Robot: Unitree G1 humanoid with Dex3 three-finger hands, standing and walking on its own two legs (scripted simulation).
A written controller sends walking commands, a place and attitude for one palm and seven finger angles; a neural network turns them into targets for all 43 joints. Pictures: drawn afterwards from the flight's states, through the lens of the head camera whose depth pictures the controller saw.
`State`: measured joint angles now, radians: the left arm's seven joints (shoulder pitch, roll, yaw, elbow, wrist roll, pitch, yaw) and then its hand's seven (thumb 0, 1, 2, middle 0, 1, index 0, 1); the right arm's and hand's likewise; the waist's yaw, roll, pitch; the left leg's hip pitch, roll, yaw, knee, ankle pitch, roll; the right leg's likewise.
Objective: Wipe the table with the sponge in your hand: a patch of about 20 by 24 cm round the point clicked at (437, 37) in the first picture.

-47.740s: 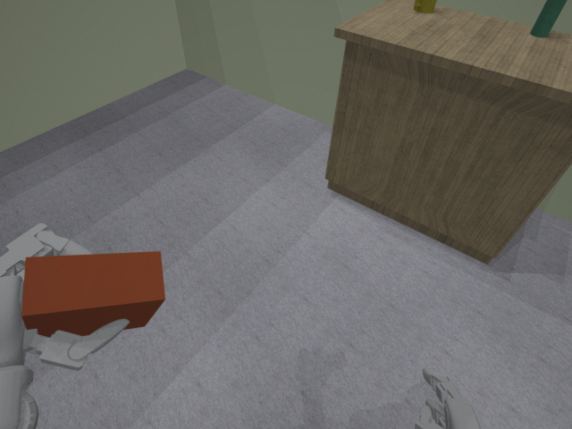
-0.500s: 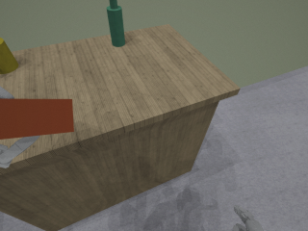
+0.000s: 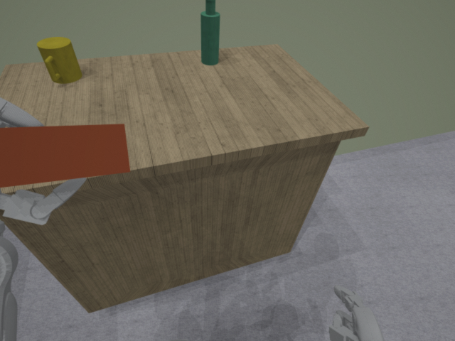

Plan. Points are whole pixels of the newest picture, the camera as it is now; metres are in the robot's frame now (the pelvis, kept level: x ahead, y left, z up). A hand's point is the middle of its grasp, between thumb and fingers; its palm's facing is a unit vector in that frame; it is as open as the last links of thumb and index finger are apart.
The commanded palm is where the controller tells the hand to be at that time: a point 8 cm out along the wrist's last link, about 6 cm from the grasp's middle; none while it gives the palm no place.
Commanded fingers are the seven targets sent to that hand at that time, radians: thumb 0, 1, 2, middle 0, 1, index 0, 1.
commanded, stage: step back with the hand held close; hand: left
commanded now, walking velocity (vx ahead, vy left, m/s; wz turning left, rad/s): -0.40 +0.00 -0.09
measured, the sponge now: (82, 154) +0.26 +0.20 +0.25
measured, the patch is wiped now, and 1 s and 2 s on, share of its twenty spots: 1.00 1.00 1.00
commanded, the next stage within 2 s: stop stepping back and stand still in 0.34 s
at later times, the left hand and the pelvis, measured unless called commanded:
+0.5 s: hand (42, 273) +0.11 +0.16 +0.28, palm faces +0.30 -0.85 -0.43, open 9.6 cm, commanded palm +0.05 +0.23 +0.29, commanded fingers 0.00 0.10 1.30 -1.20 -1.60 -1.20 -1.60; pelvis -0.13 -0.03 +0.02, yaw -6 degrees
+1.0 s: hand out of the picture -0.01 +0.18 +0.29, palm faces +0.46 -0.86 -0.23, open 9.6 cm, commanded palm -0.06 +0.24 +0.29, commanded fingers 0.00 0.10 1.30 -1.20 -1.60 -1.20 -1.60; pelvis -0.23 -0.04 +0.01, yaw -2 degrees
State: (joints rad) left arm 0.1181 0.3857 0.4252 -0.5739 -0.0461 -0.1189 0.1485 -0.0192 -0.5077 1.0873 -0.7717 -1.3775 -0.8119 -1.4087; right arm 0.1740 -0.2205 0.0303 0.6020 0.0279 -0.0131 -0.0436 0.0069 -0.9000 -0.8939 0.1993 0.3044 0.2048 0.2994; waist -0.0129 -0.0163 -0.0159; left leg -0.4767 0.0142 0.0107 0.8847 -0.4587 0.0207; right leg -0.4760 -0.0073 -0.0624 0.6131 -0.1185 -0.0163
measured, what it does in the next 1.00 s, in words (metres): walks backwards: left foot, then right foot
